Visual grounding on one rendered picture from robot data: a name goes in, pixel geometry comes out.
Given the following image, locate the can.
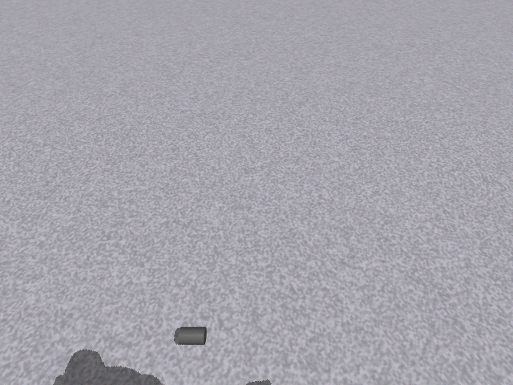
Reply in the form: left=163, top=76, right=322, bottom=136
left=178, top=327, right=207, bottom=345

